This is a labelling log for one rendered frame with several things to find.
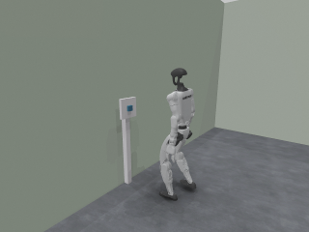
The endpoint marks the left robot upper arm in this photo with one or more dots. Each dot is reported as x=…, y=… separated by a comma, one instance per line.
x=172, y=99

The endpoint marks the robot head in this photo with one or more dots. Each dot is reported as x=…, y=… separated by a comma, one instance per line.
x=179, y=72

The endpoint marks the left robot hand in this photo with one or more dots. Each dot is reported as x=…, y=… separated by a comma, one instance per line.
x=171, y=150

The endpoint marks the left robot shin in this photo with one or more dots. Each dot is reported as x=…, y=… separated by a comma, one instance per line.
x=167, y=177

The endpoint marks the left robot forearm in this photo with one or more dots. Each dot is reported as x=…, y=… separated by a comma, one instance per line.
x=174, y=131

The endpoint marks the panel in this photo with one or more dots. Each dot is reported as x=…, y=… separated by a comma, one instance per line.
x=124, y=116

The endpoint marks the right robot forearm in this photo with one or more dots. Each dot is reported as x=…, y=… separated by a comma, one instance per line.
x=189, y=121

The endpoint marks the button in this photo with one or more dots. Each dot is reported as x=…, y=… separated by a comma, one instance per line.
x=129, y=108

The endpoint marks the right robot upper arm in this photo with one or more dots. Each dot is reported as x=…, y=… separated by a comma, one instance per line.
x=192, y=101

